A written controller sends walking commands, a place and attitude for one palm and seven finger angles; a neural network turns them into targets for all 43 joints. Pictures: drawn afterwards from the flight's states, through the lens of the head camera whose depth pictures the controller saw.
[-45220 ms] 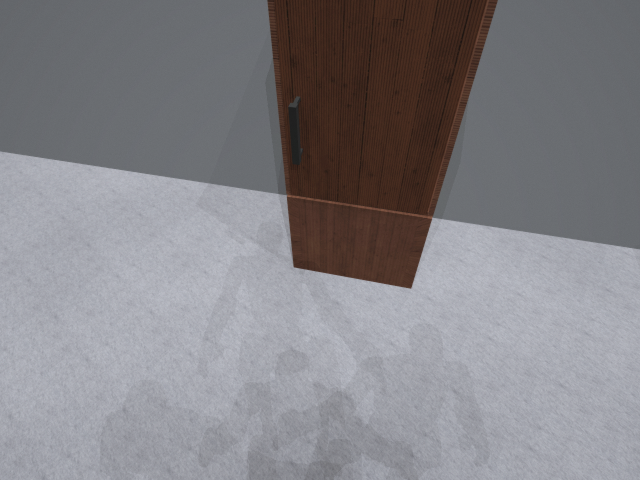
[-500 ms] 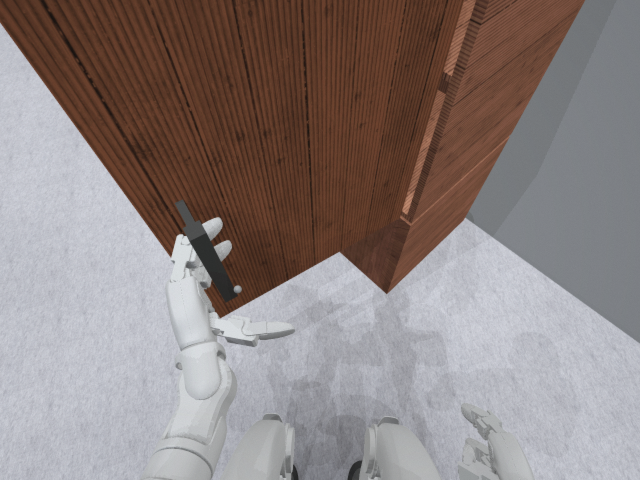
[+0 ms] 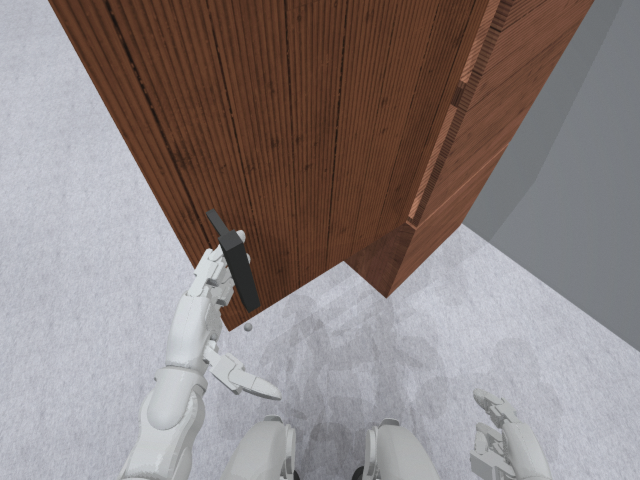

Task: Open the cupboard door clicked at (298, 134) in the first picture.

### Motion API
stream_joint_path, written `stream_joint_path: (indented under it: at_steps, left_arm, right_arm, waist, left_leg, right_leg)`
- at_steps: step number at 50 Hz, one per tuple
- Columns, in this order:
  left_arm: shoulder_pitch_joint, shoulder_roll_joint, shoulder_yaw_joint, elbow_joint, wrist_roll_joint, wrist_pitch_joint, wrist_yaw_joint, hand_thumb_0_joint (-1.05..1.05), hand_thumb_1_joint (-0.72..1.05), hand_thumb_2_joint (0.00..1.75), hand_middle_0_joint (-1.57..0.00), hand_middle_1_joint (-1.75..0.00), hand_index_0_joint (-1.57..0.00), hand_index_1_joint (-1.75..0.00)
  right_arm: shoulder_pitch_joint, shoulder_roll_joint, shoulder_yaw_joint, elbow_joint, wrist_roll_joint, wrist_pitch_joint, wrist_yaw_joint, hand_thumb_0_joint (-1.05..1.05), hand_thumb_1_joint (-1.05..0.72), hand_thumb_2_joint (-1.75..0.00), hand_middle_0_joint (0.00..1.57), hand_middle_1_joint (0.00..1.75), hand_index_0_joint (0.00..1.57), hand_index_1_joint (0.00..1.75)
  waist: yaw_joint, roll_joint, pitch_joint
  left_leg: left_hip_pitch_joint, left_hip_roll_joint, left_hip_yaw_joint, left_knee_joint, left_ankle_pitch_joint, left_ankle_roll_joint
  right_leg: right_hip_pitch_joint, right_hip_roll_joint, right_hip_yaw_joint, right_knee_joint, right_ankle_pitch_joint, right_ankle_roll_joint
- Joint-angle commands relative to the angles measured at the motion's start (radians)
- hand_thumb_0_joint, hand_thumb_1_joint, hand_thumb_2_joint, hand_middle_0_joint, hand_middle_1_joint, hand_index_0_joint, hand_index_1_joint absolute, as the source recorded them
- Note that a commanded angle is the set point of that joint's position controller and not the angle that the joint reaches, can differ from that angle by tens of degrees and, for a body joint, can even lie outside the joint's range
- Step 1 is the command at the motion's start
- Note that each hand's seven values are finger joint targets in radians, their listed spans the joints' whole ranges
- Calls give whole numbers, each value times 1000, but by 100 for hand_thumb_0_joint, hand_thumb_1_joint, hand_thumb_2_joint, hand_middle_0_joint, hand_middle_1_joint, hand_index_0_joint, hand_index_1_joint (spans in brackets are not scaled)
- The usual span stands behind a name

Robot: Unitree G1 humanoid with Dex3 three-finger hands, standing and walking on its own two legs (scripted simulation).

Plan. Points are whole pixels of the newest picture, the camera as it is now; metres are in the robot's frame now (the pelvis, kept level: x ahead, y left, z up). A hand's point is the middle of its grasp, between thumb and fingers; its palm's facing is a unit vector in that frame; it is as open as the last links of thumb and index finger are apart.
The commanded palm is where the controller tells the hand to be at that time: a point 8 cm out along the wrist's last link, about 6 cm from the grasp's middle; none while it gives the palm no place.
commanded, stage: slide the hand sideways off the handle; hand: left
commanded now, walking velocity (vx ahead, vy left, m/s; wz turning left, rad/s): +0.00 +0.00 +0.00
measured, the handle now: (234, 265) +0.37 +0.13 +0.03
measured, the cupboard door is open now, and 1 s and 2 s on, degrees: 81 81 81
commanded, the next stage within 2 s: draw the hand back to the body in 0.74 s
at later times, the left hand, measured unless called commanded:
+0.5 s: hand (190, 365) +0.25 +0.16 +0.02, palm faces -0.05 -1.00 -0.04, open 16.3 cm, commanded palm +0.22 +0.22 +0.02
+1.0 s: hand (165, 371) +0.23 +0.18 +0.05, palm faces -0.07 -1.00 -0.06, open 16.3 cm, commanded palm +0.21 +0.24 +0.06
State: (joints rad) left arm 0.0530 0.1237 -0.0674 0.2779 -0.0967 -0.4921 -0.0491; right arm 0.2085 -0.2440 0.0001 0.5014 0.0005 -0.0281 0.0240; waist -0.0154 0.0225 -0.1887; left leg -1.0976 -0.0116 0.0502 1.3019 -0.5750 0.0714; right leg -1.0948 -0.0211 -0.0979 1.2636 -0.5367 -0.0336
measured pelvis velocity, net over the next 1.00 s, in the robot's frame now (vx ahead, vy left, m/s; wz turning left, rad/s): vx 0.00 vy -0.01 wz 0.01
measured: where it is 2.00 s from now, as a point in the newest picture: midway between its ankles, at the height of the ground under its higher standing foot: outside the picture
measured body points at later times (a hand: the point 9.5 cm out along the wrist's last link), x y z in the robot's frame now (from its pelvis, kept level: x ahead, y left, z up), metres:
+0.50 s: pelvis +0.00 -0.01 -0.01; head +0.10 +0.01 +0.43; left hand +0.24 +0.22 +0.02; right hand +0.20 -0.24 -0.10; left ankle +0.02 +0.08 -0.62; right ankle +0.04 -0.11 -0.62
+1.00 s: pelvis +0.00 -0.01 +0.00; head +0.09 +0.00 +0.44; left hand +0.23 +0.23 +0.05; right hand +0.19 -0.25 -0.09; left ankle +0.02 +0.08 -0.62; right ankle +0.04 -0.11 -0.62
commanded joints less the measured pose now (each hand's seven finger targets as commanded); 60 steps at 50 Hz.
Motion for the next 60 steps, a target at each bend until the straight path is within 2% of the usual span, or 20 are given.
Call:
stream_joint_path:
  at_steps: [1, 2, 7, 11, 14, 18, 20, 26, 29, 32, 33, 35, 37, 41, 42, 45, 46, 50, 54, 60]
  left_arm:
    - [-31, 90, 80, -266, -9, -68, 14, 0, -50, 30, -15, -30, -15, -30]
    - [-15, 97, 91, -278, -16, -68, 10, 0, -50, 30, -15, -30, -15, -30]
    - [40, 89, 76, -360, -46, -69, -30, 0, -50, 30, -15, -30, -15, -30]
    - [87, 124, 112, -360, -66, -64, -72, 0, -50, 30, -15, -30, -15, -30]
    - [113, 145, 136, -379, -88, -57, -108, 0, -50, 30, -15, -30, -15, -30]
    - [144, 153, 154, -412, -119, -48, -146, 0, -50, 30, -15, -30, -15, -30]
    - [187, 185, 191, -408, -131, -43, -162, 0, -50, 30, -15, -30, -15, -30]
    - [224, 207, 224, -435, -160, -34, -203, 0, -50, 30, -15, -30, -15, -30]
    - [250, 248, 280, -417, -179, -27, -219, 0, -50, 30, -15, -30, -15, -30]
    - [245, 243, 278, -428, -191, -29, -238, 0, -50, 30, -15, -30, -15, -30]
    - [253, 255, 298, -413, -197, -27, -243, 0, -50, 30, -15, -30, -15, -30]
    - [264, 282, 336, -409, -212, -32, -260, 0, -50, 30, -15, -30, -15, -30]
    - [240, 260, 304, -437, -219, -37, -275, 0, -50, 30, -15, -30, -15, -30]
    - [243, 254, 292, -411, -221, -24, -288, 0, -50, 30, -15, -30, -15, -30]
    - [230, 265, 304, -414, -222, -22, -285, 0, -50, 30, -15, -30, -15, -30]
    - [289, 324, 351, -557, -226, 1, -268, 0, -50, 30, -15, -30, -15, -30]
    - [312, 322, 352, -580, -227, 20, -259, 0, -50, 30, -15, -30, -15, -30]
    - [365, 294, 354, -567, -222, 88, -221, 0, -50, 30, -15, -30, -15, -30]
    - [385, 291, 363, -541, -235, 109, -229, 0, -50, 30, -15, -30, -15, -30]
    - [376, 325, 390, -566, -267, 100, -280, 0, -50, 30, -15, -30, -15, -30]
  right_arm:
    - [-26, -119, -48, -151, -1, -32, -7, 0, -90, -90, 20, 30, 20, 30]
    - [-27, -119, -49, -152, -1, -30, -10, 0, -90, -90, 20, 30, 20, 30]
    - [-28, -117, -47, -151, 3, -41, -21, 0, -90, -90, 20, 30, 20, 30]
    - [-28, -121, -47, -148, 7, -52, -35, 0, -90, -90, 20, 30, 20, 30]
    - [-31, -122, -44, -151, 8, -62, -44, 0, -90, -90, 20, 30, 20, 30]
    - [-35, -122, -45, -155, 14, -73, -53, 0, -90, -90, 20, 30, 20, 30]
    - [-30, -124, -45, -158, 15, -77, -59, 0, -90, -90, 20, 30, 20, 30]
    - [-34, -126, -47, -165, 20, -89, -68, 0, -90, -90, 20, 30, 20, 30]
    - [-31, -127, -49, -160, 22, -93, -76, 0, -90, -90, 20, 30, 20, 30]
    - [-38, -126, -47, -160, 24, -102, -78, 0, -90, -90, 20, 30, 20, 30]
    - [-36, -127, -51, -155, 26, -104, -81, 0, -90, -90, 20, 30, 20, 30]
    - [-42, -127, -51, -153, 27, -108, -86, 0, -90, -90, 20, 30, 20, 30]
    - [-42, -129, -48, -150, 27, -121, -87, 0, -90, -90, 20, 30, 20, 30]
    - [-36, -134, -50, -142, 27, -133, -89, 0, -90, -90, 20, 30, 20, 30]
    - [-36, -137, -51, -141, 27, -135, -89, 0, -90, -90, 20, 30, 20, 30]
    - [-34, -129, -51, -171, 32, -133, -91, 0, -90, -90, 20, 30, 20, 30]
    - [-28, -122, -50, -177, 36, -129, -91, 0, -90, -90, 20, 30, 20, 30]
    - [-29, -108, -45, -180, 45, -109, -99, 0, -90, -90, 20, 30, 20, 30]
    - [-25, -113, -37, -184, 47, -106, -111, 0, -90, -90, 20, 30, 20, 30]
    - [-10, -119, -25, -187, 49, -136, -120, 0, -90, -90, 20, 30, 20, 30]
  waist:
    - [21, 7, -316]
    - [21, -11, -312]
    - [6, 19, -322]
    - [-1, -20, -302]
    - [9, 18, -297]
    - [6, 11, -305]
    - [16, -3, -317]
    - [11, 19, -296]
    - [18, 11, -289]
    - [10, 28, -274]
    - [6, 5, -267]
    - [18, 15, -285]
    - [7, 50, -284]
    - [-5, 27, -270]
    - [-1, 25, -273]
    - [44, 87, -354]
    - [42, 88, -353]
    - [18, 34, -261]
    - [0, -2, -197]
    - [-3, 32, -148]
  left_leg:
    - [247, -1, -139, -207, 267, -72]
    - [239, 0, -137, -205, 266, -71]
    - [260, 4, -150, -191, 301, -76]
    - [211, 2, -143, -171, 283, -67]
    - [195, -4, -142, -169, 280, -67]
    - [194, -5, -134, -157, 278, -64]
    - [175, -6, -128, -147, 292, -60]
    - [156, -7, -121, -139, 262, -56]
    - [128, -8, -117, -129, 268, -53]
    - [122, -8, -113, -127, 241, -52]
    - [110, -6, -110, -122, 227, -51]
    - [95, -6, -108, -114, 232, -49]
    - [117, -6, -111, -114, 240, -49]
    - [109, -2, -114, -110, 233, -47]
    - [104, -2, -115, -111, 219, -47]
    - [201, -5, -114, -170, 278, -52]
    - [227, -6, -115, -194, 295, -54]
    - [239, -7, -111, -246, 248, -49]
    - [260, -6, -112, -290, 227, -46]
    - [352, -2, -111, -355, 268, -46]
  right_leg:
    - [168, 39, 48, -131, 184, -16]
    - [178, 40, 49, -131, 188, -15]
    - [154, 43, 44, -121, 204, -11]
    - [164, 46, 46, -118, 208, -9]
    - [169, 47, 46, -113, 199, -15]
    - [174, 46, 49, -119, 204, -10]
    - [199, 47, 54, -115, 222, -10]
    - [195, 48, 60, -125, 192, -9]
    - [214, 52, 66, -128, 197, -11]
    - [202, 49, 72, -135, 170, -8]
    - [203, 49, 76, -144, 156, -4]
    - [224, 49, 90, -144, 154, -6]
    - [202, 48, 84, -140, 160, -7]
    - [182, 49, 78, -141, 147, -4]
    - [180, 48, 81, -142, 128, -4]
    - [264, 48, 79, -168, 172, -10]
    - [286, 48, 70, -181, 191, -8]
    - [327, 52, 63, -261, 159, 4]
    - [376, 53, 59, -325, 139, 5]
    - [452, 49, 65, -401, 183, 5]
